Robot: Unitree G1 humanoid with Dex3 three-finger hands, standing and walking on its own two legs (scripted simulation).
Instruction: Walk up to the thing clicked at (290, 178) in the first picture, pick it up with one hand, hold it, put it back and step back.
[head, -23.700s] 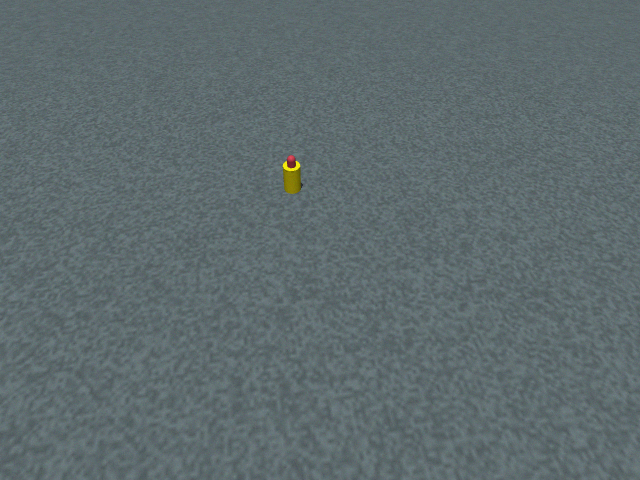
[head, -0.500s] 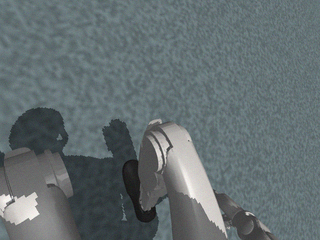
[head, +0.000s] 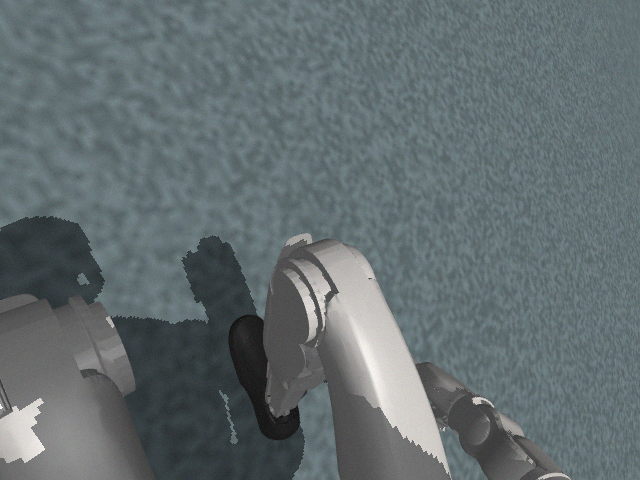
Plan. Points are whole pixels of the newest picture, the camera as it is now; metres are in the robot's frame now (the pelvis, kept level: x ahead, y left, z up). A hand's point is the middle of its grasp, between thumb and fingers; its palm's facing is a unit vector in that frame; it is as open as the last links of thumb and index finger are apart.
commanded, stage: loosen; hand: left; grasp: from the side
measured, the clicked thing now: out of the picture +0.45 +0.32 -0.20
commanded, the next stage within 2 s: open in 0.04 s
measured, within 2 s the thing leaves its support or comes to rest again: rests again in 0.56 s
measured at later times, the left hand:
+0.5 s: hand out of the picture +0.46 +0.33 -0.16, palm faces +0.47 -0.88 +0.00, open 15.3 cm
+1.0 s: hand out of the picture +0.44 +0.41 -0.09, palm faces +0.45 -0.89 -0.08, open 17.6 cm
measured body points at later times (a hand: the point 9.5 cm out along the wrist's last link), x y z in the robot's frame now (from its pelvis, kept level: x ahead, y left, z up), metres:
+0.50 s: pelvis +0.00 +0.00 +0.00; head +0.24 +0.18 +0.33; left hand +0.43 +0.38 -0.16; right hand +0.15 -0.25 -0.04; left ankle +0.07 +0.13 -0.26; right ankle +0.13 -0.12 -0.26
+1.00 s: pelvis +0.00 +0.00 +0.01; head +0.22 +0.17 +0.36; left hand +0.41 +0.46 -0.08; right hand +0.15 -0.25 -0.04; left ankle +0.07 +0.13 -0.26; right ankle +0.13 -0.12 -0.26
